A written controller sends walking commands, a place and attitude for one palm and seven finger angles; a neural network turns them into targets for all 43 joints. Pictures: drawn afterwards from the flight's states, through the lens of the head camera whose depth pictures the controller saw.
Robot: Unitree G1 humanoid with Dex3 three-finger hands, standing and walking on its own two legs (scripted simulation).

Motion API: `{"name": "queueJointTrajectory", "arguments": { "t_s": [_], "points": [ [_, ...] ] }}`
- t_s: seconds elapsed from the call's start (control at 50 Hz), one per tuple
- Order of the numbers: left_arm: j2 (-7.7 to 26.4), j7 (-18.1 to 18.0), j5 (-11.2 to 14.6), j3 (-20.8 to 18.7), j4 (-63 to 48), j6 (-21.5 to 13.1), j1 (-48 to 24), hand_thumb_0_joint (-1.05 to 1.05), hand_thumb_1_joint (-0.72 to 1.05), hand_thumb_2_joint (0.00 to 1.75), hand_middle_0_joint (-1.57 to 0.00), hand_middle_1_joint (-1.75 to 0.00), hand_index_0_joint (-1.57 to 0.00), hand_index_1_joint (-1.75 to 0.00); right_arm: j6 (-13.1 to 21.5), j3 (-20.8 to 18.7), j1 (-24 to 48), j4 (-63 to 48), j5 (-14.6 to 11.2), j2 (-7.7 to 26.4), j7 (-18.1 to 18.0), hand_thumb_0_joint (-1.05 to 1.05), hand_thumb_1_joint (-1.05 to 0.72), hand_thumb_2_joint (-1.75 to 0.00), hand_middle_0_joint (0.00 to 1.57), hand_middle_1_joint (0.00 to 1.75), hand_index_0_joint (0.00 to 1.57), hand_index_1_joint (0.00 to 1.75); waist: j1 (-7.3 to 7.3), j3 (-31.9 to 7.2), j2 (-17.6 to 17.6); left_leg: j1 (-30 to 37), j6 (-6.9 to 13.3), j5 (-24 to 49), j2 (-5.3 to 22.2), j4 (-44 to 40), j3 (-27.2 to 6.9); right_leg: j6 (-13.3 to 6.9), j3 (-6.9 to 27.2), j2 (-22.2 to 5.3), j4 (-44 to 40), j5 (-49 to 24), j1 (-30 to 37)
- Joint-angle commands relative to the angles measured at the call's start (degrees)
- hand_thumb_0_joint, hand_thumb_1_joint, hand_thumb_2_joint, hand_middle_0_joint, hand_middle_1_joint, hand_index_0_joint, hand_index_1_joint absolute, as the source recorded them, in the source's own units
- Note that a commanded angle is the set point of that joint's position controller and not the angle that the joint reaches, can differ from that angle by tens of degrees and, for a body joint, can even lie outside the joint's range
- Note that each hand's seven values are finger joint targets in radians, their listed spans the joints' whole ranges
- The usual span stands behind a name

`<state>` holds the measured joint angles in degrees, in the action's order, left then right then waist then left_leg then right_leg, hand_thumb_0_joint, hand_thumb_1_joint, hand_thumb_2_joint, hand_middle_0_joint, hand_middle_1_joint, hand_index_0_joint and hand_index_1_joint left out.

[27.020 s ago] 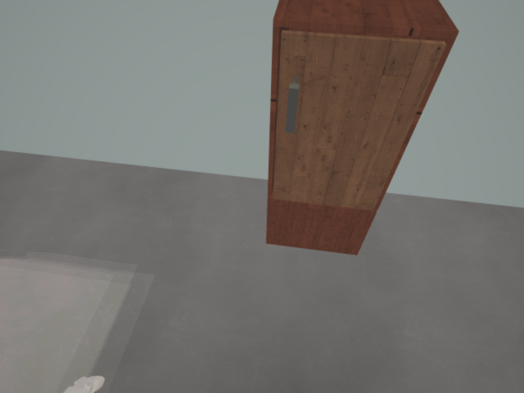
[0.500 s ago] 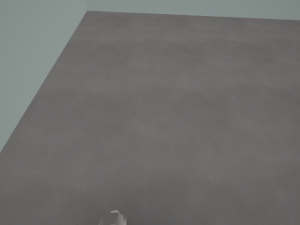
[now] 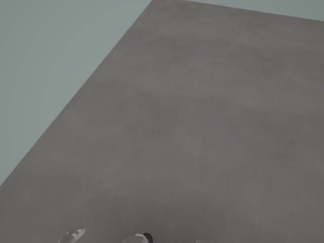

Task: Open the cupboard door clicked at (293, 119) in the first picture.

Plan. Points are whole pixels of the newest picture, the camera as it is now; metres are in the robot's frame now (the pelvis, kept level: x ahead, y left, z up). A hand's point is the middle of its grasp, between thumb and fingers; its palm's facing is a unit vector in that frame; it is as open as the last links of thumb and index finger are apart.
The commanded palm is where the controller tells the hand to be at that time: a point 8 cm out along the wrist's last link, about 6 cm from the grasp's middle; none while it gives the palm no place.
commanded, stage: turn to face it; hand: left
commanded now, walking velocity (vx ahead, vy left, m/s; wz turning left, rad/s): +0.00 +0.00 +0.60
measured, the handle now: out of the picture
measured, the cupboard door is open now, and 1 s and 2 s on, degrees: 53 53 53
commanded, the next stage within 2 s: none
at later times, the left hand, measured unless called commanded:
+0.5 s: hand out of the picture -0.03 +0.17 -0.19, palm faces +0.36 -0.90 -0.25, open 7.3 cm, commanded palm none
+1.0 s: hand out of the picture +0.02 +0.12 -0.15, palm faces +0.60 -0.76 -0.25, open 7.3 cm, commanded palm none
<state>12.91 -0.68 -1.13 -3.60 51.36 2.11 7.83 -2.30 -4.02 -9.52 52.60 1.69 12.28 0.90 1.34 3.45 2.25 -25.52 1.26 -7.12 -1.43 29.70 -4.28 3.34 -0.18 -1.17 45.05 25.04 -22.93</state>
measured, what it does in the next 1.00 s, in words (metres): steps to the right, turning left: right foot, then left foot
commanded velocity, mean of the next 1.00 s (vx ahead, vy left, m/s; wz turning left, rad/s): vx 0.00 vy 0.00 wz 0.60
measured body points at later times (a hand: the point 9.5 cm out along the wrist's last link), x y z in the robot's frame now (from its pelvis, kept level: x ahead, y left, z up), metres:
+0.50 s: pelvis +0.03 -0.04 -0.01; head +0.08 +0.00 +0.43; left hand -0.05 +0.22 -0.17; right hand +0.25 -0.23 -0.14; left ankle -0.01 +0.07 -0.73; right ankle +0.00 -0.16 -0.69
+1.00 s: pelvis +0.07 -0.08 +0.01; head +0.12 -0.06 +0.45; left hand -0.02 +0.16 -0.13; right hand +0.30 -0.24 -0.15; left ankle -0.03 +0.02 -0.67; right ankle +0.12 -0.17 -0.73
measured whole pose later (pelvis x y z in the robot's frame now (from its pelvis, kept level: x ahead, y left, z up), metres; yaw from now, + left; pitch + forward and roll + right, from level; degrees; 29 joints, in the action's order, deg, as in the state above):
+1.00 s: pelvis +0.07 -0.08 +0.01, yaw +40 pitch +0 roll +2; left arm 10.4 -1.1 -1.7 -1.4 49.6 0.4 11.4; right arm -4.9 -4.8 -7.7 53.8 0.8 14.1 2.1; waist 1.1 6.4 -0.7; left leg -25.8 -3.7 -26.2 1.2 55.7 3.1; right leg -0.4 -11.3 -7.5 31.6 17.9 -13.6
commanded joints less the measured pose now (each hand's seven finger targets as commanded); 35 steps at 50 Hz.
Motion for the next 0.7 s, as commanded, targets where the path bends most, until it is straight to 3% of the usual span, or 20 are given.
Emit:
{"name": "queueJointTrajectory", "arguments": {
  "t_s": [0.0, 0.02, 0.04, 0.06, 0.08, 0.1, 0.14, 0.22, 0.3, 0.34, 0.38, 0.4, 0.42, 0.44, 0.46, 0.48, 0.52, 0.54, 0.62, 0.68],
  "points": [
    [6.38, -0.70, 0.22, -1.97, -2.08, -1.83, 11.15, 0.00, 0.90, 0.90, -0.20, -0.30, -0.20, -0.30, 0.22, -3.52, 1.89, -5.56, -0.64, 10.41, -0.74, 0.00, -0.90, -0.90, 0.20, 0.30, 0.20, 0.30, -3.66, -9.38, 4.24, -1.75, 3.10, -10.86, 7.18, -5.86, -14.65, -1.80, -0.10, -0.45, -21.59, -6.17, 17.96],
    [11.00, -1.18, -0.71, -3.03, -2.34, -2.19, 12.67, 0.00, 0.90, 0.90, -0.20, -0.30, -0.20, -0.30, 0.00, -3.12, 2.46, -6.64, -1.11, 6.88, -0.39, 0.00, -0.90, -0.90, 0.20, 0.30, 0.20, 0.30, -4.60, -7.64, -9.97, -13.13, -1.29, -19.09, 0.01, 6.84, -6.28, -6.57, 14.10, -13.41, -31.13, 2.77, 23.42],
    [14.09, -1.29, -0.98, -2.64, -3.76, -2.06, 9.00, 0.00, 0.90, 0.90, -0.20, -0.30, -0.20, -0.30, 0.49, -2.72, 4.42, -8.07, -0.74, 5.75, -0.05, 0.00, -0.90, -0.90, 0.20, 0.30, 0.20, 0.30, -4.74, -3.48, -20.23, -17.30, -3.88, -25.33, -3.56, 23.48, 2.77, -12.31, 24.49, -27.06, -35.16, -1.43, 17.31],
    [12.36, -1.73, -0.45, -2.35, -4.79, -2.39, 5.93, 0.00, 0.90, 0.90, -0.20, -0.30, -0.20, -0.30, 0.05, -3.26, 3.69, -7.27, -0.31, 8.61, 0.04, 0.00, -0.90, -0.90, 0.20, 0.30, 0.20, 0.30, -3.04, -3.82, -16.58, -13.34, -3.25, -24.18, 0.07, 33.39, 0.25, -13.00, 21.44, -27.41, -33.15, -6.61, 11.14],
    [9.98, -1.63, -0.24, -1.67, -4.90, -2.53, 2.83, 0.00, 0.90, 0.90, -0.20, -0.30, -0.20, -0.30, -0.54, -3.00, 3.86, -5.75, -0.29, 7.19, 0.30, 0.00, -0.90, -0.90, 0.20, 0.30, 0.20, 0.30, -1.26, -1.70, -14.83, -12.47, -3.65, -20.22, 1.46, 38.48, 0.69, -11.90, 15.52, -21.94, -30.37, -14.01, 9.47],
    [8.19, -1.40, -0.14, -0.98, -5.03, -2.77, 0.97, 0.00, 0.90, 0.90, -0.20, -0.30, -0.20, -0.30, -0.77, -2.64, 2.52, -4.85, -0.37, 6.45, 0.63, 0.00, -0.90, -0.90, 0.20, 0.30, 0.20, 0.30, 0.28, -0.71, -13.44, -12.67, -4.35, -16.88, 2.37, 40.61, 2.17, -10.56, 7.73, -18.46, -27.27, -23.49, 10.67],
    [7.31, -1.29, -0.12, -0.71, -4.50, -3.36, 3.56, 0.00, 0.90, 0.90, -0.20, -0.30, -0.20, -0.30, -0.76, -1.88, 2.75, -4.38, -0.67, 5.40, 0.90, 0.00, -0.90, -0.90, 0.20, 0.30, 0.20, 0.30, -0.46, -2.81, -13.54, -11.92, -5.32, -15.63, 2.75, 37.33, 4.54, -8.99, 0.93, -16.24, -23.33, -38.77, 16.56],
    [9.52, -1.31, -0.17, -1.17, -2.18, -3.33, 11.16, 0.00, 0.90, 0.90, -0.20, -0.30, -0.20, -0.30, -0.64, -0.58, 8.18, -5.25, -0.97, 3.88, 1.09, 0.00, -0.90, -0.90, 0.20, 0.30, 0.20, 0.30, -4.06, -4.57, -12.60, -8.29, -5.45, -16.97, 1.88, 24.15, 8.90, -8.17, -2.45, -16.80, -19.20, -53.62, 24.52],
    [11.28, -1.23, -0.44, -1.81, -1.52, -3.13, 12.52, 0.00, 0.90, 0.90, -0.20, -0.30, -0.20, -0.30, -0.27, -0.05, 9.86, -5.64, -1.17, 4.11, 1.09, 0.00, -0.90, -0.90, 0.20, 0.30, 0.20, 0.30, -4.72, -5.15, -14.83, -3.40, -4.34, -17.99, 1.31, 14.76, 11.25, -8.65, -4.25, -18.54, -16.65, -57.26, 25.83],
    [11.80, -1.13, -0.38, -2.12, -1.61, -3.15, 11.27, 0.00, 0.90, 0.90, -0.20, -0.30, -0.20, -0.30, 0.08, -0.15, 7.79, -5.36, -1.21, 4.99, 0.78, 0.00, -0.90, -0.90, 0.20, 0.30, 0.20, 0.30, -3.19, -6.35, -15.03, 2.09, -3.31, -16.07, 0.37, 9.04, 12.51, -8.14, -5.59, -19.09, -13.47, -58.57, 24.16],
    [12.29, -0.74, 0.15, -2.21, -1.99, -3.16, 9.42, 0.00, 0.90, 0.90, -0.20, -0.30, -0.20, -0.30, 0.52, -0.83, 1.64, -3.98, -0.79, 7.23, 0.54, 0.00, -0.90, -0.90, 0.20, 0.30, 0.20, 0.30, 0.56, -9.48, -12.11, 14.64, -1.83, -5.43, -0.04, -1.38, 12.63, -4.84, -9.44, -17.82, -3.68, -53.68, 18.23],
    [10.74, -0.40, 0.53, -2.13, -3.29, -3.00, 8.35, 0.00, 0.90, 0.90, -0.20, -0.30, -0.20, -0.30, 0.99, -2.08, -2.89, -3.15, -0.29, 11.88, 0.29, 0.00, -0.90, -0.90, 0.20, 0.30, 0.20, 0.30, 3.31, -13.26, -2.53, 28.00, 2.25, 11.55, 8.72, -3.23, 3.23, -1.73, -11.25, -14.86, 7.18, -37.13, 5.61],
    [6.38, 0.00, 0.86, -0.79, -6.38, -2.81, 5.41, 0.00, 0.90, 0.90, -0.20, -0.30, -0.20, -0.30, 1.12, -3.77, -7.48, -2.54, -0.35, 18.16, -0.07, 0.00, -0.90, -0.90, 0.20, 0.30, 0.20, 0.30, 5.74, -14.23, 15.22, 34.46, 13.00, 39.23, 26.24, -4.29, -20.13, 1.88, -9.83, -6.12, 21.06, 11.87, -11.02],
    [7.68, -0.68, 0.22, -0.84, -8.01, -1.61, 2.35, 0.00, 0.90, 0.90, -0.20, -0.30, -0.20, -0.30, 0.70, -3.63, -9.97, -1.47, -0.97, 18.80, -0.36, 0.00, -0.90, -0.90, 0.20, 0.30, 0.20, 0.30, 5.44, -13.66, 5.38, 31.05, 15.37, 37.92, 28.57, -4.08, -17.69, 1.08, -1.76, -6.34, 24.66, 13.62, -12.88],
    [6.31, -1.20, 0.36, -0.82, -7.16, -1.44, 0.97, 0.00, 0.90, 0.90, -0.20, -0.30, -0.20, -0.30, 1.04, -3.42, -7.94, -2.20, -0.82, 17.29, -1.19, 0.00, -0.90, -0.90, 0.20, 0.30, 0.20, 0.30, 4.41, -13.75, 9.18, 28.53, 14.02, 33.32, 25.03, -4.39, -17.10, 1.46, 0.08, -6.66, 24.84, 10.87, -13.46],
    [6.59, -0.98, 0.17, -1.06, -6.11, -1.27, 0.29, 0.00, 0.90, 0.90, -0.20, -0.30, -0.20, -0.30, 1.04, -3.02, -3.89, -3.17, -0.61, 15.26, -1.62, 0.00, -0.90, -0.90, 0.20, 0.30, 0.20, 0.30, 3.26, -9.49, 10.21, 22.36, 11.86, 26.32, 21.73, -6.08, -13.28, 1.63, 1.15, -6.51, 24.45, 7.84, -12.70],
    [6.36, -0.10, 0.02, -1.40, -4.13, -0.49, 3.00, 0.00, 0.90, 0.90, -0.20, -0.30, -0.20, -0.30, 1.23, -2.09, 1.84, -4.66, -0.44, 13.04, -1.63, 0.00, -0.90, -0.90, 0.20, 0.30, 0.20, 0.30, -0.28, -5.57, 7.27, 14.96, 8.34, 15.45, 16.10, -8.51, -7.76, 1.59, 0.40, -5.32, 21.73, 1.52, -8.85],
    [6.03, 0.13, -0.02, -1.42, -3.66, -0.29, 4.05, 0.00, 0.90, 0.90, -0.20, -0.30, -0.20, -0.30, 1.33, -2.02, 2.78, -5.02, -0.42, 12.89, -1.48, 0.00, -0.90, -0.90, 0.20, 0.30, 0.20, 0.30, -1.03, -4.99, 7.53, 13.11, 7.56, 11.56, 14.62, -9.27, -6.65, 1.60, -0.19, -4.71, 19.44, 0.11, -7.37],
    [5.17, 0.28, 0.04, -1.21, -4.37, -0.39, 3.92, 0.00, 0.90, 0.90, -0.20, -0.30, -0.20, -0.30, 1.03, -2.56, 3.49, -5.63, -0.09, 13.42, -1.01, 0.00, -0.90, -0.90, 0.20, 0.30, 0.20, 0.30, -1.23, -4.43, 6.14, 8.75, 7.40, 1.79, 13.33, -9.66, -8.31, 1.35, -2.18, -2.25, 6.06, -0.32, -0.93],
    [5.06, 0.35, 0.16, -1.23, -4.70, -1.31, 6.16, 0.00, 0.90, 0.90, -0.20, -0.30, -0.20, -0.30, 0.56, -3.09, 4.35, -6.08, -0.19, 13.64, -0.95, 0.00, -0.90, -0.90, 0.20, 0.30, 0.20, 0.30, -2.12, -5.63, 7.35, 6.20, 6.35, 2.68, 11.96, -6.06, -10.88, 0.93, -3.81, 0.58, -5.60, -3.59, 6.99]
  ]
}}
